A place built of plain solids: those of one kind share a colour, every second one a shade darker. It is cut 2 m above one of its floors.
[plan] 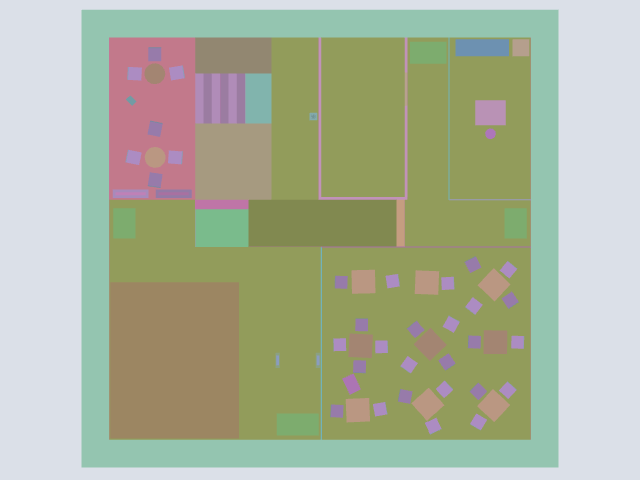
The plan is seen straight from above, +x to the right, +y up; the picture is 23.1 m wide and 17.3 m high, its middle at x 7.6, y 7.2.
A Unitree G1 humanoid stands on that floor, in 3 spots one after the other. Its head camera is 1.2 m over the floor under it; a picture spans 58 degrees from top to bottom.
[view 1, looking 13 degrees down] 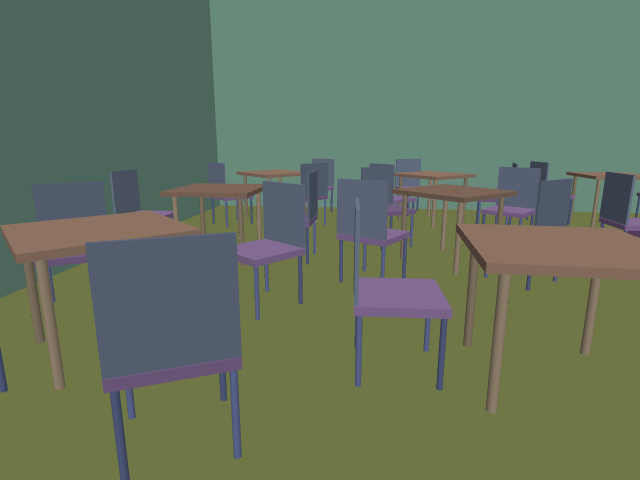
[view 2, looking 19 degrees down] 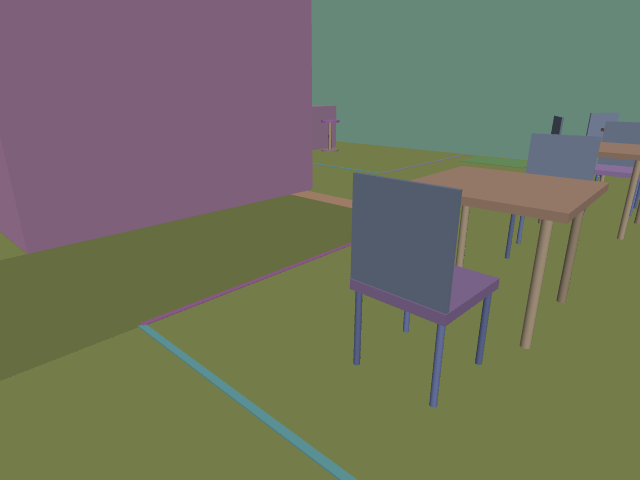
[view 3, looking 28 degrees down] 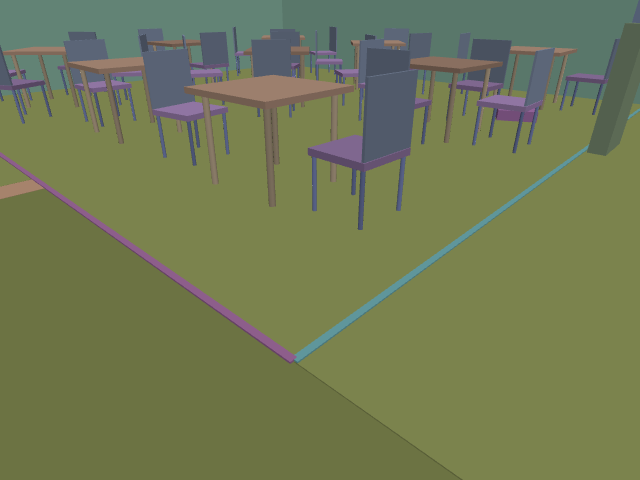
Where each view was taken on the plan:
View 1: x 12.35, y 7.80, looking -83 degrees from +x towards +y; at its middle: floor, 5.32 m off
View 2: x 6.80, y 4.84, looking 43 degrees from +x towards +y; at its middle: floor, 3.69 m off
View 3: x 6.72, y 7.80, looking -47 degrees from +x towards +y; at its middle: floor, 2.54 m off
